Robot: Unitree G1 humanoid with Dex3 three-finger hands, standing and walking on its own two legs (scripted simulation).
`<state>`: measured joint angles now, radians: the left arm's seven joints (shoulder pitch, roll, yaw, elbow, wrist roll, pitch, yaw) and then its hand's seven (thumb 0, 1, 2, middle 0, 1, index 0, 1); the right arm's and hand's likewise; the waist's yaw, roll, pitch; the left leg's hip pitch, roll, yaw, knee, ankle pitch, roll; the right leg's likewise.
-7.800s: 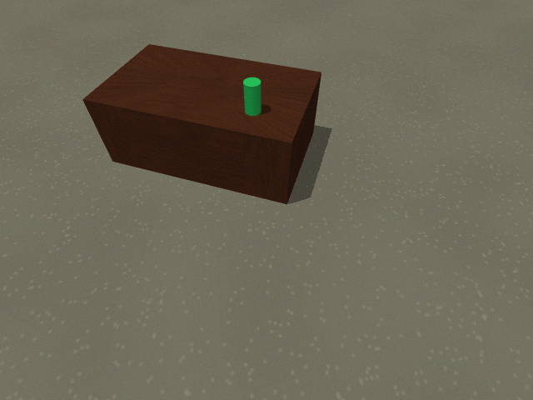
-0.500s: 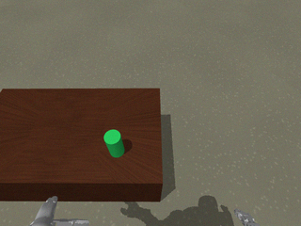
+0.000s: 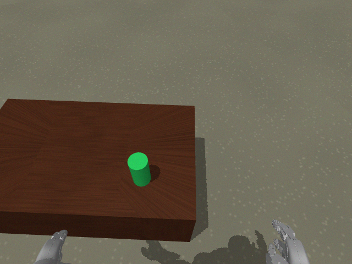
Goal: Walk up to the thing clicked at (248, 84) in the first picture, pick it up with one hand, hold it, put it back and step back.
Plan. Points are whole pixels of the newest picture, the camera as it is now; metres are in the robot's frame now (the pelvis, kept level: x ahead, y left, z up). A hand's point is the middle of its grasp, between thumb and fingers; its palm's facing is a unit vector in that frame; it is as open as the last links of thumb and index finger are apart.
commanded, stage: go down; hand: left
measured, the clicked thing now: (140, 170) +0.48 +0.15 -0.29
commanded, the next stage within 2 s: none
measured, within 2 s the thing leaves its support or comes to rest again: neither
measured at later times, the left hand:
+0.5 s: hand out of the picture +0.13 +0.25 -0.10, palm faces +0.04 -0.94 -0.34, open 17.1 cm
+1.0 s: hand (58, 207) +0.26 +0.30 -0.05, palm faces +0.13 -0.96 -0.24, open 17.1 cm
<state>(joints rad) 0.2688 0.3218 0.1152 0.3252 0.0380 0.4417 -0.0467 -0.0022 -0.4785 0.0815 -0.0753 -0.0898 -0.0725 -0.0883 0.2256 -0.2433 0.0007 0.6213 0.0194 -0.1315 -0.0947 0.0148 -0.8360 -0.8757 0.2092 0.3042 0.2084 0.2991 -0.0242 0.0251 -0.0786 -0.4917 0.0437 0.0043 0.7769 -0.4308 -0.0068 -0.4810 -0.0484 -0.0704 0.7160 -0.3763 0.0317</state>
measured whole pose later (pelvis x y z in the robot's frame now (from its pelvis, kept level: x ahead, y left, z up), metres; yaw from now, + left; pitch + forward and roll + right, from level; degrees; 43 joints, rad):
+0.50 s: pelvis -0.02 +0.00 -0.03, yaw +1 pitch +11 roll -3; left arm 0.39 0.35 0.14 0.08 0.00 0.54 -0.05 0.00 -0.50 0.12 -0.07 -0.10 -0.06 -0.10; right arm 0.26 -0.24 0.01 0.58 0.02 -0.20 -0.16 0.02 -0.84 -0.88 0.21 0.30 0.21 0.30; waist -0.03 0.04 -0.14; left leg -0.66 0.05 -0.03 0.97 -0.50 -0.01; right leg -0.64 -0.05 -0.09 0.90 -0.45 0.03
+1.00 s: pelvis -0.03 +0.00 -0.02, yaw +1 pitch +10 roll -3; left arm -0.11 0.52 0.32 0.52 -0.06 0.35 -0.23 -0.01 -0.46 0.09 -0.07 -0.04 -0.05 -0.05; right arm 0.27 -0.26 0.04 0.70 0.02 -0.29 -0.19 0.02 -0.86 -0.89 0.21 0.30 0.21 0.30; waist -0.07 0.02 -0.10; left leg -0.67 0.05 -0.03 0.96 -0.47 -0.01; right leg -0.64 -0.04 -0.09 0.88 -0.41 0.02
